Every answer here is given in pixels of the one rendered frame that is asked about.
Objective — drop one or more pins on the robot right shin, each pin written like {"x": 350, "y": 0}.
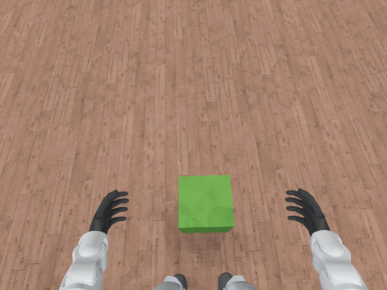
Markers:
{"x": 235, "y": 279}

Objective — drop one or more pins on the right robot hand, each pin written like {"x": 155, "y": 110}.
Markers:
{"x": 313, "y": 218}

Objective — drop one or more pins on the left robot forearm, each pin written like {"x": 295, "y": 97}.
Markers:
{"x": 89, "y": 263}

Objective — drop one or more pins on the left robot hand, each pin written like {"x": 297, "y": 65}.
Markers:
{"x": 102, "y": 219}

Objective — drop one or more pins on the left robot foot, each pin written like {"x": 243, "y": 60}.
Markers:
{"x": 182, "y": 280}

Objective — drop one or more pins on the right robot forearm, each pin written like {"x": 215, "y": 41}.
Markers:
{"x": 332, "y": 260}

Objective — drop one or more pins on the carton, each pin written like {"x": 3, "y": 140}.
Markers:
{"x": 205, "y": 204}

